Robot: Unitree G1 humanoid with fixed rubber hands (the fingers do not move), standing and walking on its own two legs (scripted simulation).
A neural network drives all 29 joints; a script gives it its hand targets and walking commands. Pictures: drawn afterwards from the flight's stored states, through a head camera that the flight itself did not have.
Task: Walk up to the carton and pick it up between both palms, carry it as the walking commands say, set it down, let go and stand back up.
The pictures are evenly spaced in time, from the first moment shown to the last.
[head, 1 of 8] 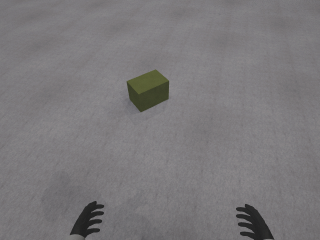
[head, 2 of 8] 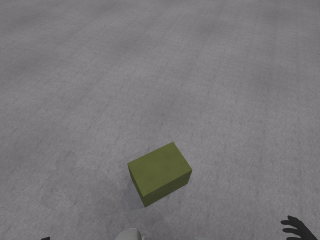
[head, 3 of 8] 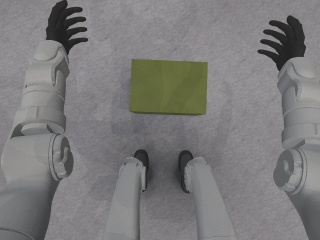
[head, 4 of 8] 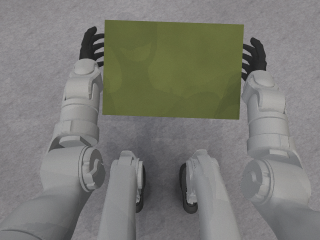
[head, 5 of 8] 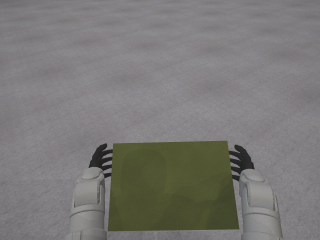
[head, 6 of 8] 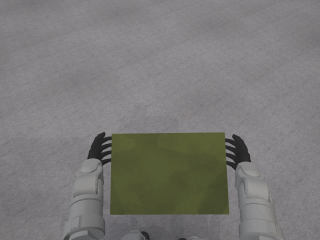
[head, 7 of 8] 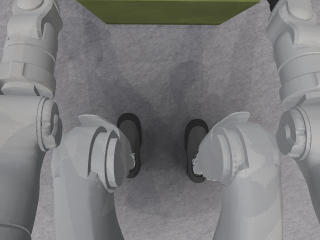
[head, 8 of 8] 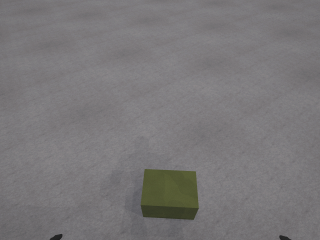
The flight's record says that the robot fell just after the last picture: no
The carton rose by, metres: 0.67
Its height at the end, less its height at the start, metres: +0.00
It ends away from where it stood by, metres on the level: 0.09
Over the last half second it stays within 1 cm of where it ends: yes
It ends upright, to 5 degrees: yes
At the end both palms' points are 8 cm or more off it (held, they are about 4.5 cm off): yes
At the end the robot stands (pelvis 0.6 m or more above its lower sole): yes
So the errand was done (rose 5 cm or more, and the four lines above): yes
